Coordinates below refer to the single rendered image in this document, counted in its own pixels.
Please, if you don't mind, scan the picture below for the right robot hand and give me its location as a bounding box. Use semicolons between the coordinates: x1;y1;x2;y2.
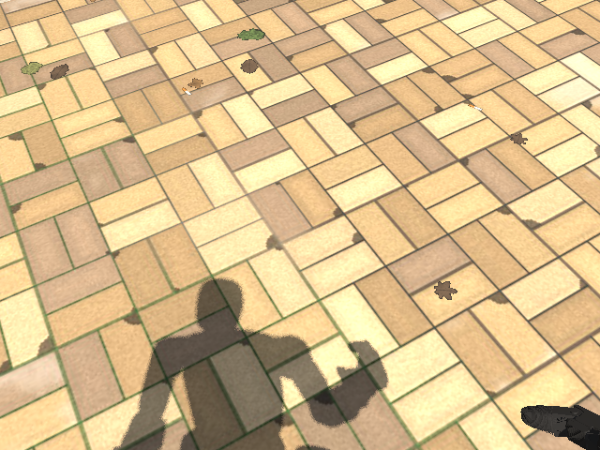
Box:
521;405;600;450

